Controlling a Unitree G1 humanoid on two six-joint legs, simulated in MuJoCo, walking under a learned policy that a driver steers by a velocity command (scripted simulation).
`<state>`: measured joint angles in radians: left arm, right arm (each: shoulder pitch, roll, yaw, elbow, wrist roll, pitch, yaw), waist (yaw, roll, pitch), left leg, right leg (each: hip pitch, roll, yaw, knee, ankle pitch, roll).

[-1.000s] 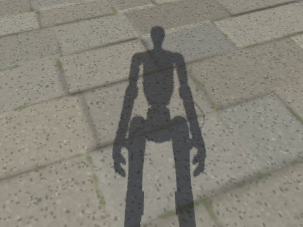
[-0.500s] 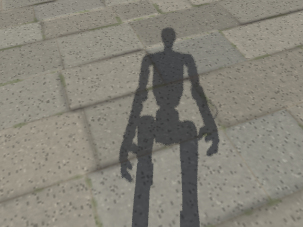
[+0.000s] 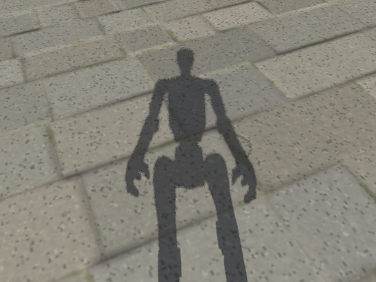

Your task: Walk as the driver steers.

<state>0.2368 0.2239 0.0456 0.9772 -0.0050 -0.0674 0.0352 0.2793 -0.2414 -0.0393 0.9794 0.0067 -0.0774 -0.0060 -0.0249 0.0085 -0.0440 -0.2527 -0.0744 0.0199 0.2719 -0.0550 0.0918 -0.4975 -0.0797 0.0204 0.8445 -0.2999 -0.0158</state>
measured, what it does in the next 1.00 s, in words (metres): walks ahead: right foot, then left foot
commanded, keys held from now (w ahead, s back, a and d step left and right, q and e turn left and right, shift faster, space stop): w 0.60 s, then w+e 0.40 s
